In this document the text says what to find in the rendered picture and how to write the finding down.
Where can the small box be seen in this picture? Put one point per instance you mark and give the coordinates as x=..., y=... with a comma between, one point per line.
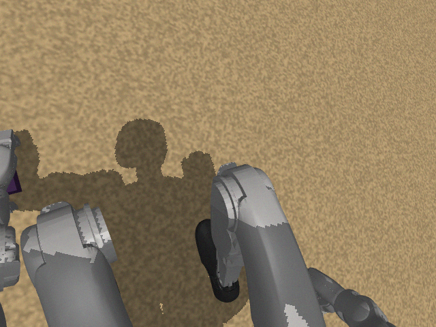
x=14, y=186

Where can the right robot arm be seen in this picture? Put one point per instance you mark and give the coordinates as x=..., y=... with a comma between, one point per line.
x=359, y=311

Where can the left robot arm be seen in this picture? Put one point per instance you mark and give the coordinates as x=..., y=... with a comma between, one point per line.
x=9, y=250

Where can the right robot hand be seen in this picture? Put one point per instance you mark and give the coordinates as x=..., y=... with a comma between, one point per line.
x=326, y=289

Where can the right robot foot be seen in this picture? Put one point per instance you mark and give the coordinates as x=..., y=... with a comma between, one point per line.
x=208, y=256

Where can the left robot hand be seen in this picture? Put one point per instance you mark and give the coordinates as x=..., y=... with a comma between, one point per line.
x=8, y=160

